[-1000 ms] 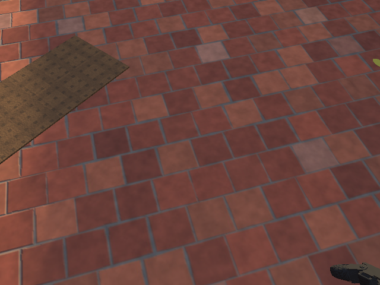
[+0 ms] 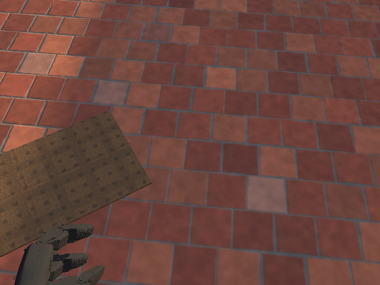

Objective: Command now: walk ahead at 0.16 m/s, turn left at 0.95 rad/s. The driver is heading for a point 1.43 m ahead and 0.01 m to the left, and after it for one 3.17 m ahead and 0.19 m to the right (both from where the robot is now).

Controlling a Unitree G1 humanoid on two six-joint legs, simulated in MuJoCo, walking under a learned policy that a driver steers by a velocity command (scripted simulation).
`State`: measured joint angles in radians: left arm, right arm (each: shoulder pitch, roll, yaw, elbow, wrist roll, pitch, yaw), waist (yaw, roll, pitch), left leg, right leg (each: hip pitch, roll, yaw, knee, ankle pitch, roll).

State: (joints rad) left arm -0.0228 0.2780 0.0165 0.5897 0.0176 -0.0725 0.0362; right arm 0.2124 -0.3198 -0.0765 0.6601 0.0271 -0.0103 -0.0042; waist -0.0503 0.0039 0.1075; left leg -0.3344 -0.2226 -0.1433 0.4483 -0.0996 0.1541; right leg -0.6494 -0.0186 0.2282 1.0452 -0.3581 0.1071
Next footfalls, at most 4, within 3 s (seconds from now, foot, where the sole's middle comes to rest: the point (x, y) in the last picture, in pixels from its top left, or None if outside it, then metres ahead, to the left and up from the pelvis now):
0.20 right None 0.27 -0.15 -0.77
0.56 left None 0.10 0.04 -0.77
1.06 right None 0.37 -0.15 -0.77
1.54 left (140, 198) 0.72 0.17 -0.77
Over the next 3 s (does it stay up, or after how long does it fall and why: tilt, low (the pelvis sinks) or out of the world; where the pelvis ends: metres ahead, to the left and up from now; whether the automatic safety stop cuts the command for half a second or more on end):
stays up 1.55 0.07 0.01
